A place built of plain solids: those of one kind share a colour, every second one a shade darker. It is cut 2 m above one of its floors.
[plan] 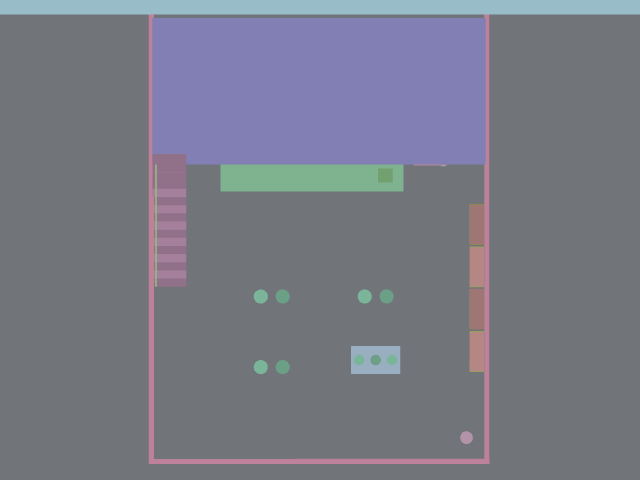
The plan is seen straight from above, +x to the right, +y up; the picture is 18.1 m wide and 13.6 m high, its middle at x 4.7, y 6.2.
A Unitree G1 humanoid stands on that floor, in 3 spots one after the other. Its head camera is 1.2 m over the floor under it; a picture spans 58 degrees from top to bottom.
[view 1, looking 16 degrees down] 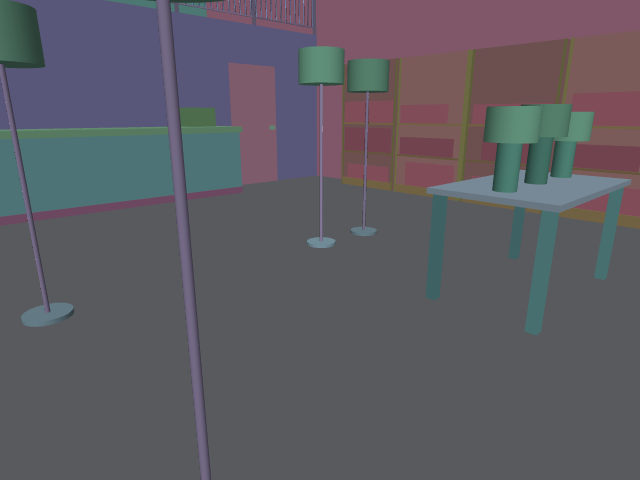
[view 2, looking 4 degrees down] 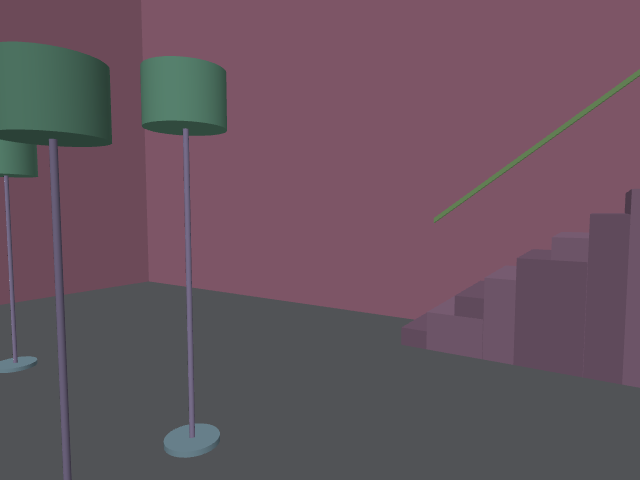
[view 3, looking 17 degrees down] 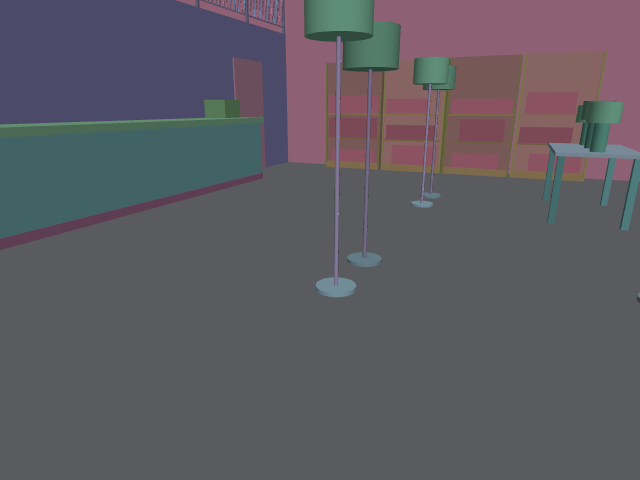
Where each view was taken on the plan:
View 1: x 3.20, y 1.65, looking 47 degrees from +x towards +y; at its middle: pole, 4.20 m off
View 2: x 4.47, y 6.33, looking -147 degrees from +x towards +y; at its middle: wall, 5.35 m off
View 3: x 0.45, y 3.58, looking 24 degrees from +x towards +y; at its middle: ground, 4.10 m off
